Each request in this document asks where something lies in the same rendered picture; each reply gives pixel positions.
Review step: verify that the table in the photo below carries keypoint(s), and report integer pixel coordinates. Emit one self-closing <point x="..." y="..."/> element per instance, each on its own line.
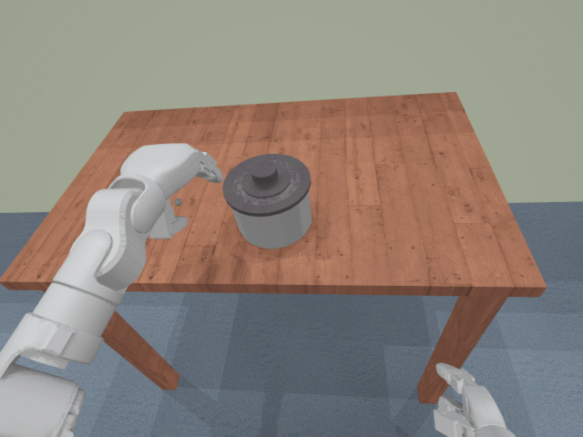
<point x="403" y="202"/>

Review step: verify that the knob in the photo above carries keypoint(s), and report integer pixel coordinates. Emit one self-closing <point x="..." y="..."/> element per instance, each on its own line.
<point x="264" y="172"/>

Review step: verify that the left robot upper arm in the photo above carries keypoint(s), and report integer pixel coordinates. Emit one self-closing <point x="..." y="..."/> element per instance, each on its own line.
<point x="38" y="404"/>

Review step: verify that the lid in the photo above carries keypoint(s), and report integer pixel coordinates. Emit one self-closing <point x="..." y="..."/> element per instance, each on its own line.
<point x="285" y="192"/>

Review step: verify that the robot right hand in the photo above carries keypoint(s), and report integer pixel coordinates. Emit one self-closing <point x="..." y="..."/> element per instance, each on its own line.
<point x="479" y="409"/>

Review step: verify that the robot left hand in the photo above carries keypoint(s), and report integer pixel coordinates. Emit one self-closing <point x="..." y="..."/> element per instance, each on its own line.
<point x="171" y="167"/>

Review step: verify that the pot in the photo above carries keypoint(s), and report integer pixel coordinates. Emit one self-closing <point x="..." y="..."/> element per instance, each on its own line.
<point x="277" y="231"/>

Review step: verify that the left robot forearm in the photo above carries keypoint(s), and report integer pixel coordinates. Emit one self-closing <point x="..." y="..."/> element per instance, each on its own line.
<point x="105" y="259"/>

